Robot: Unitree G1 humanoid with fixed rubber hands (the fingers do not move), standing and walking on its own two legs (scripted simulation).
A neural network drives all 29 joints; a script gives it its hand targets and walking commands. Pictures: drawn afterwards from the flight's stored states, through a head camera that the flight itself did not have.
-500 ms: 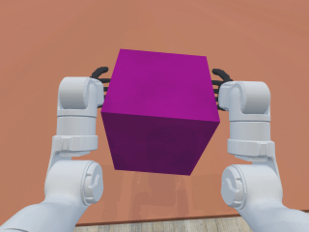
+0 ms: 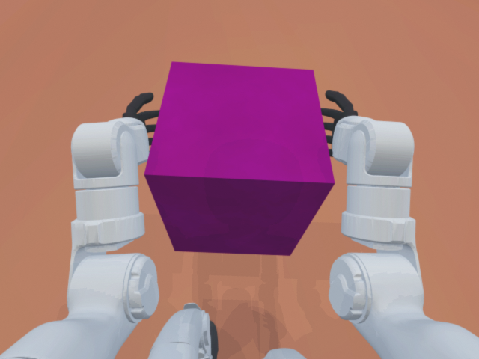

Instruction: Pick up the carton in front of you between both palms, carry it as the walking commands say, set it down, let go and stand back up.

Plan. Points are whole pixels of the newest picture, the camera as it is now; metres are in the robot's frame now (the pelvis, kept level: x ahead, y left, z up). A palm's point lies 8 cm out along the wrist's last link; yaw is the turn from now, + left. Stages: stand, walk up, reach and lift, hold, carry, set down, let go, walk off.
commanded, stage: carry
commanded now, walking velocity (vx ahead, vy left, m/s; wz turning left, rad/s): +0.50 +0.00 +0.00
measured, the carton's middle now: (237, 169) +0.39 +0.00 +0.07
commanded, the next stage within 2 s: none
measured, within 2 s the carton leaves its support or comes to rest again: neither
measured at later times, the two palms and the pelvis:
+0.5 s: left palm out of the picture +0.70 +0.12 +0.22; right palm out of the picture +0.72 -0.18 +0.21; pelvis +0.33 -0.05 +0.05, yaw +1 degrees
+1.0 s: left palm out of the picture +1.01 +0.14 +0.17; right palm out of the picture +1.01 -0.16 +0.18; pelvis +0.64 -0.01 +0.05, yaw -1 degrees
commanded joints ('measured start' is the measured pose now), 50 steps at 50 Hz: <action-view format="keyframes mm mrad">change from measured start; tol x32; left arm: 1 -868 -1091 -592 -203 -394 -17 -214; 50 -680 -1235 -595 -37 -366 -54 -251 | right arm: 1 -782 1085 597 -240 489 -12 204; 50 -579 1187 537 -59 415 -34 264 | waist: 1 -60 142 -713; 17 58 155 -566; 20 90 -292 -676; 50 18 106 -610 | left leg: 1 923 276 -579 -336 399 180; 17 695 144 -71 -214 731 -14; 20 52 -72 -108 359 -251 -79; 33 -177 87 -99 100 34 -77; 43 476 -36 72 -525 373 -10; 46 1140 417 -691 -475 461 236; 50 901 326 -418 -572 406 104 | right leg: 1 -448 -9 21 264 -24 -22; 17 108 45 -242 -823 413 -34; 20 671 -369 481 -813 489 -188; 42 545 -156 -116 -718 1065 -55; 46 -294 75 -77 36 -158 40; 50 -337 -80 -35 -96 34 26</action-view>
